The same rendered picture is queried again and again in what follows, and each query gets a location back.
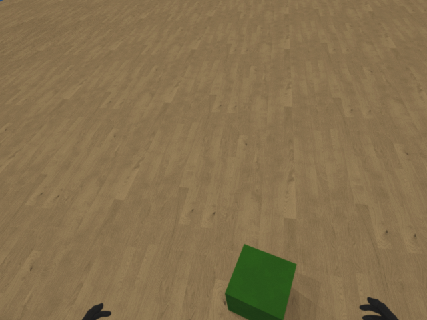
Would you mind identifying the left robot hand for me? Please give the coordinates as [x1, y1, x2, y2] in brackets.
[82, 303, 111, 320]

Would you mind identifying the carton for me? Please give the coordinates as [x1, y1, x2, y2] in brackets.
[225, 244, 297, 320]

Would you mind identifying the right robot hand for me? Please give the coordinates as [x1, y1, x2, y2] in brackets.
[360, 297, 398, 320]

